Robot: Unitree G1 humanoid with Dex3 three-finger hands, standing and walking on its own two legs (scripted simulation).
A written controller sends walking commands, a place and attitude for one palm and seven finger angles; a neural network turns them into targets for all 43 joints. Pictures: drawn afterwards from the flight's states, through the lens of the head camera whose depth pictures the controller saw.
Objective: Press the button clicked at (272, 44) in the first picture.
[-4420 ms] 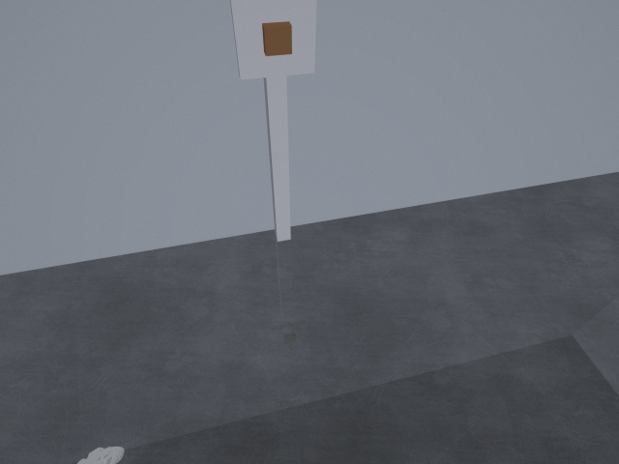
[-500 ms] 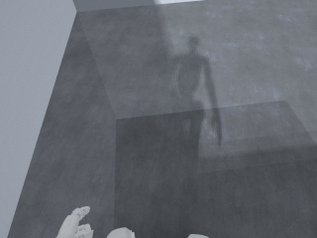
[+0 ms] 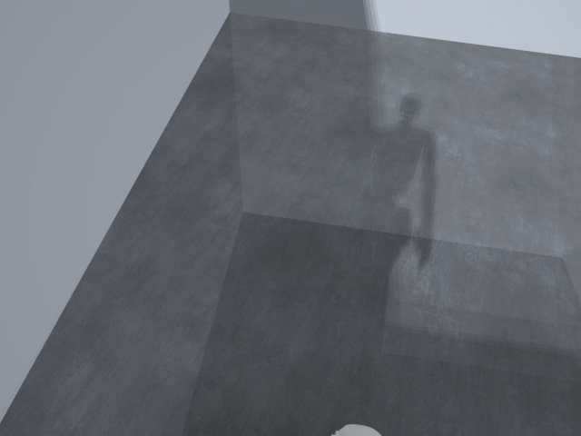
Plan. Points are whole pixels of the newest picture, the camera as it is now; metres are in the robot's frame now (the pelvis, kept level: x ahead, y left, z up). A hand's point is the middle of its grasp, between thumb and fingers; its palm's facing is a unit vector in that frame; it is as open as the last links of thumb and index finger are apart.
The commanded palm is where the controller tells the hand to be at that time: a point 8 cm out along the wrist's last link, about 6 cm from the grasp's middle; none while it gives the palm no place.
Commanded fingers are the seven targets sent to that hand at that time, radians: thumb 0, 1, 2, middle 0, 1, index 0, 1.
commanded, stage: turn to face it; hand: left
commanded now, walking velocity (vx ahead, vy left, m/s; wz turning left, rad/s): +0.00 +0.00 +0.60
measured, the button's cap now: out of the picture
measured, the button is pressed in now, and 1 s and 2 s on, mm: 0 0 0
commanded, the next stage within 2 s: none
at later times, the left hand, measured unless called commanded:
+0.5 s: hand out of the picture -0.02 +0.14 -0.15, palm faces +0.33 -0.91 -0.26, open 7.3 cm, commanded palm none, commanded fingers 0.00 0.90 0.90 -0.20 -0.30 -0.20 -0.30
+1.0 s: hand out of the picture -0.08 +0.20 -0.16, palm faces +0.60 -0.75 -0.28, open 7.3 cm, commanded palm none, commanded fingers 0.00 0.90 0.90 -0.20 -0.30 -0.20 -0.30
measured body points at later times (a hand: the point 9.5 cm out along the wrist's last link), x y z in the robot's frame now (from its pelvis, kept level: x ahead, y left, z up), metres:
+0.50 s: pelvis -0.03 -0.07 +0.00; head +0.01 -0.07 +0.45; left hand -0.04 +0.19 -0.13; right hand +0.14 -0.30 -0.14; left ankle -0.07 +0.07 -0.66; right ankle -0.01 -0.18 -0.74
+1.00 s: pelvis -0.04 -0.04 +0.00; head +0.00 -0.01 +0.45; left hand -0.11 +0.24 -0.13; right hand +0.18 -0.20 -0.14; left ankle -0.10 +0.06 -0.74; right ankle +0.05 -0.16 -0.70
